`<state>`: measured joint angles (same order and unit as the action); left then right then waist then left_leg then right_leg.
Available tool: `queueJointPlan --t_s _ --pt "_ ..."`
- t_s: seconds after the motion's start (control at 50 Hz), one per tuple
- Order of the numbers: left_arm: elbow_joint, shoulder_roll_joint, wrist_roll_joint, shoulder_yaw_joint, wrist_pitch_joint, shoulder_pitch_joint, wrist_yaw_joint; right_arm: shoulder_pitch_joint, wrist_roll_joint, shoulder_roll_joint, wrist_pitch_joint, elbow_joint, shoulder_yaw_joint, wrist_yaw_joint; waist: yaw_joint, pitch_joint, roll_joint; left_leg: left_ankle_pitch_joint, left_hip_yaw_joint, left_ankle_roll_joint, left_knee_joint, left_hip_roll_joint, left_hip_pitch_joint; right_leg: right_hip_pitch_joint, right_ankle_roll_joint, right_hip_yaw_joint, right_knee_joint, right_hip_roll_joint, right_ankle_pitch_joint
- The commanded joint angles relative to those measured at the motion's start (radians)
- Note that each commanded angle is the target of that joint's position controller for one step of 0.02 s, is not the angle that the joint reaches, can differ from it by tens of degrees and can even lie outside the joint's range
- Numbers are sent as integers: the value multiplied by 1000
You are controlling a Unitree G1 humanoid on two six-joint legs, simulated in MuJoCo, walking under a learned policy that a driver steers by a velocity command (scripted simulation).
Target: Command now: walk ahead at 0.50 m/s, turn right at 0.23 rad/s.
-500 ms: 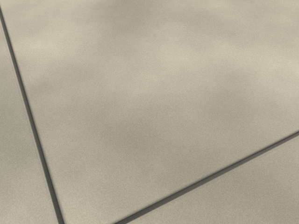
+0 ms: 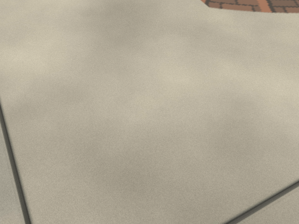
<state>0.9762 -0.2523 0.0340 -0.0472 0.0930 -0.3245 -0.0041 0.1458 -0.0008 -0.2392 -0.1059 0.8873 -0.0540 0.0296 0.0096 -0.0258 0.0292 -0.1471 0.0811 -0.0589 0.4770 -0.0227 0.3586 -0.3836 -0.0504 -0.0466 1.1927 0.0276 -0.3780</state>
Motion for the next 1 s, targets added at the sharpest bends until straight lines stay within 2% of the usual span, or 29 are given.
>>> queueJointPlan --t_s 0.02,0.04,0.1,0.16,0.22,0.28,0.34,0.4,0.42,0.44,0.46,0.48,0.5,0.52,0.54,0.56,0.58,0.62,0.66,0.7,0.76,0.82,0.86,0.9,0.92,0.94,0.96,0.98,1.0 --pt "-54 -67 -2 -28 -9 -34 -10 47 14 -69 -19 -14 -14 1 -3 69 -115 88 -279 -150 -301 284 -218 -201 -8 -69 3 114 102" --pt "-52 -48 0 -28 -21 -44 -9 62 14 -76 -23 1 -18 -1 5 53 -115 97 -239 -155 -327 279 -185 -195 -4 -67 -14 116 115" --pt "-82 -51 -3 -37 -40 30 -13 85 20 -111 -27 22 -28 -18 4 3 -82 178 -141 -147 -360 276 -184 -295 7 -91 -94 114 228" --pt "-109 -47 -11 -41 -35 99 -3 107 21 -120 -20 34 -30 -34 -9 -9 -76 226 -55 -122 -365 260 -230 -347 14 -88 -237 95 379" --pt "-145 -30 -15 -32 -31 198 15 126 14 -131 -14 39 -29 -45 -41 -34 -73 232 23 -97 -374 248 -254 -325 12 -19 -395 85 482" --pt "-195 -13 -17 -21 -32 297 33 189 6 -144 1 62 -33 -52 -79 -69 -58 267 56 -94 -349 282 -365 -371 1 24 -486 81 466" --pt "-247 -14 -13 -18 -34 355 54 215 -4 -161 25 71 -41 -54 -87 -82 -65 374 84 -86 -281 319 -475 -397 -20 74 -536 64 356" --pt "-269 -58 -11 -40 -39 290 67 169 -12 -203 43 50 -53 -63 -18 -7 -125 829 132 -53 -98 321 -491 -207 -71 167 -545 -23 208" --pt "-254 -92 -8 -59 -41 192 68 152 -13 -216 50 42 -56 -66 41 50 -139 948 144 -40 48 310 -471 -73 -98 187 -556 -65 179" --pt "-215 -150 -6 -91 -42 31 58 128 -18 -216 53 32 -54 -68 129 134 -118 897 162 -8 264 269 -380 167 -138 175 -642 -102 250" --pt "-186 -251 -11 -125 -51 -113 33 137 0 -185 42 4 -41 -66 170 230 25 497 163 37 593 213 -106 476 -205 -95 -673 61 256" --pt "-214 -327 -11 -129 -39 -64 32 216 11 -34 1 -52 5 -44 45 338 243 -402 10 92 945 -29 325 780 -423 -719 -825 314 147" --pt "-214 -232 -24 -101 -34 -107 33 101 -29 -130 -46 -71 -14 -25 118 379 118 -397 -187 58 1001 9 439 805 -391 -753 -909 311 128" --pt "-214 -172 -28 -86 -24 -65 31 30 -55 -151 -63 -95 -19 -18 109 249 82 -315 -179 28 954 60 491 703 -333 -578 -896 273 195" --pt "-231 -139 -20 -74 -18 15 34 25 -39 -142 -66 -89 -19 -24 53 165 -31 -240 -176 23 844 108 435 535 -289 -448 -901 224 295" --pt "-248 -98 -19 -60 -17 81 33 21 -12 -149 -53 -77 -30 -33 18 113 -64 -197 -163 28 755 138 363 404 -251 -349 -921 179 376" --pt "-264 -103 -29 -58 -15 107 29 47 -5 -151 -38 -83 -35 -33 -16 100 -20 -180 -170 42 721 151 292 306 -264 -332 -942 171 438" --pt "-268 -123 -23 -61 -12 106 20 60 7 -135 -14 -93 -38 -34 -39 79 -24 -159 -155 78 624 152 251 215 -266 -284 -967 148 494" --pt "-267 -157 -20 -69 -11 77 6 -9 16 -115 -3 -120 -33 -40 -27 49 -20 -66 -131 107 496 134 267 162 -253 -233 -982 117 520" --pt "-262 -169 -16 -73 -15 41 -4 -92 18 -97 -2 -146 -25 -40 3 35 4 71 -126 118 331 105 253 140 -222 -200 -976 82 487" --pt "-239 -141 -23 -62 -23 2 -12 -146 14 -71 -11 -154 -10 -24 44 39 53 287 -82 100 127 58 157 140 -159 -110 -930 48 608" --pt "-206 -121 -29 -50 -25 -34 -15 -173 9 -87 -19 -165 -10 -8 65 48 71 337 -87 59 57 47 143 229 -132 -121 -875 86 641" --pt "-200 -128 -37 -48 -27 -15 -17 -157 12 -116 -24 -164 -17 1 48 62 75 252 -94 22 32 42 143 307 -120 -140 -807 122 699" --pt "-204 -139 -38 -49 -30 34 -20 -54 17 -147 -29 -136 -29 5 -16 103 70 238 -72 -19 -26 11 33 342 -88 -121 -681 106 834" --pt "-212 -136 -41 -47 -29 39 -23 24 24 -184 -32 -116 -40 4 -48 158 33 456 -99 -47 -40 39 -99 323 -51 -84 -542 48 818" --pt "-233 -110 -59 -36 -24 -14 -24 97 40 -249 -30 -121 -50 4 -37 277 -98 829 -290 -147 39 196 -367 139 4 -48 -268 -41 517" --pt "-215 -65 -53 -18 -21 -144 -18 119 36 -230 -14 -117 -41 6 -11 400 -301 975 -580 -330 19 397 -601 -112 77 -20 22 -130 -212" --pt "-213 -141 -45 -29 -28 -115 -10 123 1 -188 5 -125 -34 6 -34 414 -217 728 -659 -321 -38 377 -575 -171 85 -84 102 -99 -278" --pt "-239 -165 -28 -38 -42 -18 -12 58 -12 -186 22 -151 -35 2 -43 296 -145 515 -601 -281 -62 338 -475 -245 95 -80 151 -71 -224"
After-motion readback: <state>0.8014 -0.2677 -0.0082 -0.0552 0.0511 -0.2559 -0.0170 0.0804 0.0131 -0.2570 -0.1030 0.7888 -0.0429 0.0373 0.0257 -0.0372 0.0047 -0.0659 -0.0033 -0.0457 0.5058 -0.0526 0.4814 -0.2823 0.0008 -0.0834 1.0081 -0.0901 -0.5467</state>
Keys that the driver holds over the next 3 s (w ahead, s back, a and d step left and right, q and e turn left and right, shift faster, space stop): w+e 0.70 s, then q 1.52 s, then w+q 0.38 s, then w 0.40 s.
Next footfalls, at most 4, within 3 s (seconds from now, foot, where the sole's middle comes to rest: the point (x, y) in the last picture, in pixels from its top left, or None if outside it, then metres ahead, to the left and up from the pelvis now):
0.46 right None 0.38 -0.17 -0.77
0.92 left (173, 175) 0.70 -0.10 -0.77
1.36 right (218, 195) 0.61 -0.30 -0.77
1.80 left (160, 198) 0.59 -0.03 -0.77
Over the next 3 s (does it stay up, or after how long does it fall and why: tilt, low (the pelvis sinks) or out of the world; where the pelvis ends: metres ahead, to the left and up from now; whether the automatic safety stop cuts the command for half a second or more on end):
stays up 0.70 0.06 0.01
